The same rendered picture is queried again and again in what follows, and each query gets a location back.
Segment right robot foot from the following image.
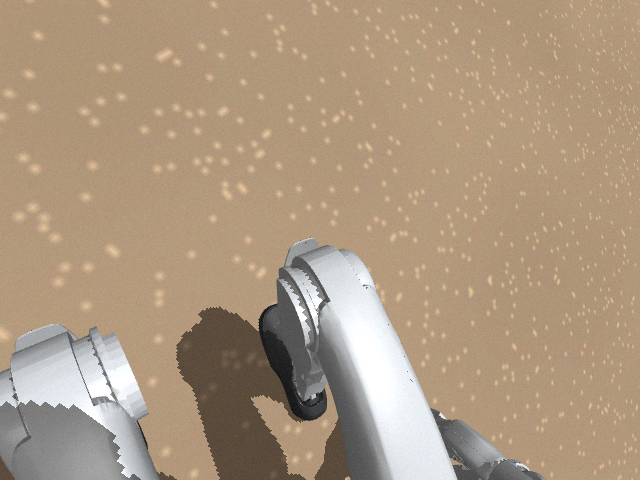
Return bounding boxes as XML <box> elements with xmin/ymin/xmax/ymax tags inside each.
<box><xmin>259</xmin><ymin>304</ymin><xmax>327</xmax><ymax>421</ymax></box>

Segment right robot hand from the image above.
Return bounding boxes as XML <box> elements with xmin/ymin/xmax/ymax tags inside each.
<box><xmin>430</xmin><ymin>408</ymin><xmax>508</xmax><ymax>480</ymax></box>

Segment right robot arm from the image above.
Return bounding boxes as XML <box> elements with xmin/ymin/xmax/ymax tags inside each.
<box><xmin>488</xmin><ymin>459</ymin><xmax>546</xmax><ymax>480</ymax></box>

